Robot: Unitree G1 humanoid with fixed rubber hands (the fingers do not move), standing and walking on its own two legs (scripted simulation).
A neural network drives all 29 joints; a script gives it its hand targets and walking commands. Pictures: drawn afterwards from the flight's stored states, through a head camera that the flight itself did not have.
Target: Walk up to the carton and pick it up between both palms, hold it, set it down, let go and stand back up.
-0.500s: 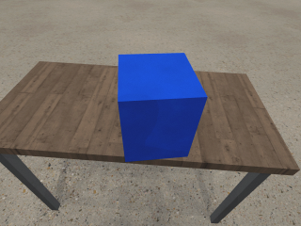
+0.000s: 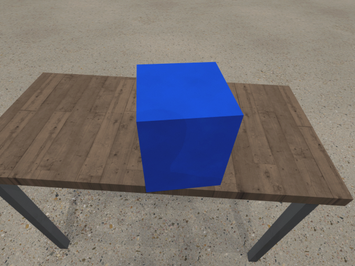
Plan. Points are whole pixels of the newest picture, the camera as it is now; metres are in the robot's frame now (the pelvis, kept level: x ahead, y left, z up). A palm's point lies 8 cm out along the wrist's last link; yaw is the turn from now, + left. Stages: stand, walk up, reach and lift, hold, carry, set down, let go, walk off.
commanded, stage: stand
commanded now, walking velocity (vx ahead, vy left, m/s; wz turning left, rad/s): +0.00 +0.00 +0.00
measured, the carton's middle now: (180, 127) +0.44 +0.00 +0.09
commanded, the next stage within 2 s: none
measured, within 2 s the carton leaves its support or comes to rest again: neither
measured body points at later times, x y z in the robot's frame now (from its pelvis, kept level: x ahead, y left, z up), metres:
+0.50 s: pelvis +0.00 +0.01 +0.00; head +0.00 +0.01 +0.45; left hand -0.03 +0.23 -0.16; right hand -0.03 -0.22 -0.15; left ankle +0.03 +0.07 -0.74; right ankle +0.00 -0.12 -0.74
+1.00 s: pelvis +0.01 +0.01 +0.00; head +0.01 +0.02 +0.45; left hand -0.02 +0.23 -0.16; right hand -0.02 -0.21 -0.15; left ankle +0.03 +0.07 -0.74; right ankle +0.00 -0.12 -0.74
